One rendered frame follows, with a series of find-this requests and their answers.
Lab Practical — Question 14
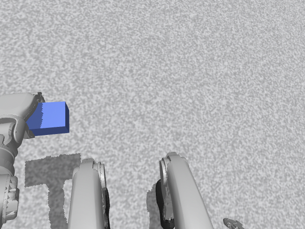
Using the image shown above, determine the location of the right robot foot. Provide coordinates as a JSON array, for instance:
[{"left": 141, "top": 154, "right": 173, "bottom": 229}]
[{"left": 155, "top": 180, "right": 175, "bottom": 229}]

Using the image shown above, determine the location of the right robot hand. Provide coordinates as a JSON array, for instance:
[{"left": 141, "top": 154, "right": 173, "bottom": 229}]
[{"left": 223, "top": 218, "right": 244, "bottom": 229}]

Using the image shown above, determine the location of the carton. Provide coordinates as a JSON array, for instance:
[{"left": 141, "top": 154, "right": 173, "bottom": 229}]
[{"left": 26, "top": 102, "right": 70, "bottom": 136}]

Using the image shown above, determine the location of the left robot hand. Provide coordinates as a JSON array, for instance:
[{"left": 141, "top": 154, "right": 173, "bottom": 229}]
[{"left": 0, "top": 92, "right": 45, "bottom": 139}]

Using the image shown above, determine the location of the left robot arm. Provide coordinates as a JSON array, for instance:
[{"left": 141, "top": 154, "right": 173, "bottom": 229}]
[{"left": 0, "top": 114, "right": 27, "bottom": 229}]

